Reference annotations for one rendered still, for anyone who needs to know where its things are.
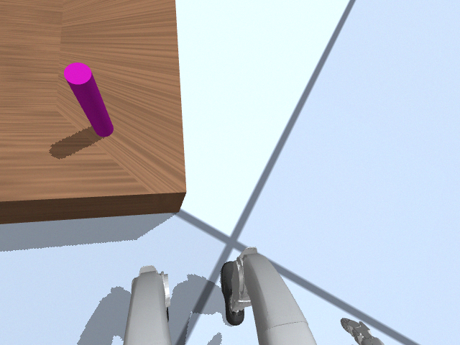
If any right robot foot can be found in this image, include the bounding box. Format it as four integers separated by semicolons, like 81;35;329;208
221;261;244;326

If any right robot hand can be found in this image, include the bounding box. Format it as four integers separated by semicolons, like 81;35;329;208
341;318;384;345

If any can can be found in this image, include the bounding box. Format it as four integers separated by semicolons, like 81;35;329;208
64;63;114;137

